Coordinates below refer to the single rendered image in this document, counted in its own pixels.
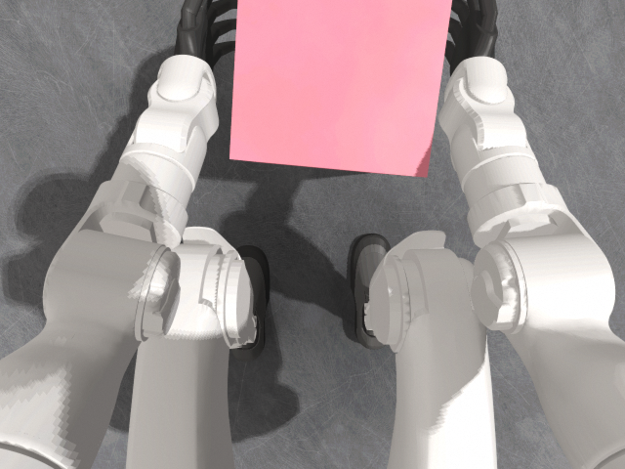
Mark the robot left forearm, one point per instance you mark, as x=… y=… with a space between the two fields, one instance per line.
x=148 y=194

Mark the robot right forearm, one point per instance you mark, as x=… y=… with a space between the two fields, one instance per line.
x=496 y=167

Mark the robot right upper arm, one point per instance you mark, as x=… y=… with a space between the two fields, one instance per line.
x=552 y=296

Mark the carton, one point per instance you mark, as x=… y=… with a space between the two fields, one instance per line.
x=338 y=84

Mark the right robot foot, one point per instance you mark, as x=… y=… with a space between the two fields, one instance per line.
x=368 y=252

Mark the robot left shin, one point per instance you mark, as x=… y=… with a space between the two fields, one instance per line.
x=203 y=235

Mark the robot left upper arm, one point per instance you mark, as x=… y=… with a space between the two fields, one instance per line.
x=107 y=294

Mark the right robot hand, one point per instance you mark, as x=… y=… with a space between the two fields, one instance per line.
x=476 y=32

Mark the left robot hand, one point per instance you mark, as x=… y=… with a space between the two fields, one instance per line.
x=197 y=32

